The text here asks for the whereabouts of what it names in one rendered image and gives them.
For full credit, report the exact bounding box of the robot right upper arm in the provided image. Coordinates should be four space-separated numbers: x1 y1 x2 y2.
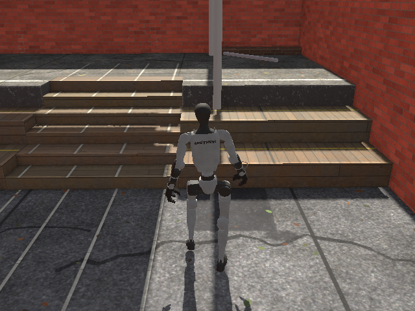
218 130 239 164

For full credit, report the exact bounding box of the left robot hand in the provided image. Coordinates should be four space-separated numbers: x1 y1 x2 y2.
165 187 180 203

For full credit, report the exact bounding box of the robot left upper arm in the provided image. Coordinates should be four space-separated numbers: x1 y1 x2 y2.
175 132 191 169

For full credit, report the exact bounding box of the right robot hand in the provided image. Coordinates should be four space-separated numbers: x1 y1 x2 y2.
233 173 248 186

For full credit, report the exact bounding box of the left robot foot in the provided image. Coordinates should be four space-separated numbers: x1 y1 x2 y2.
186 239 195 250

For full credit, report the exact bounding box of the robot foot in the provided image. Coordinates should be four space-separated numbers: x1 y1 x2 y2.
216 255 227 272
186 239 195 250

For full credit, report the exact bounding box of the right robot foot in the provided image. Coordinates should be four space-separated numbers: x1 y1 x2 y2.
216 255 227 272

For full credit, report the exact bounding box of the robot right forearm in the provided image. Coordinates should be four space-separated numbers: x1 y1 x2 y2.
233 154 246 176

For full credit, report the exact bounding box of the robot left forearm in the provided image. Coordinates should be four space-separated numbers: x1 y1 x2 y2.
167 159 181 189

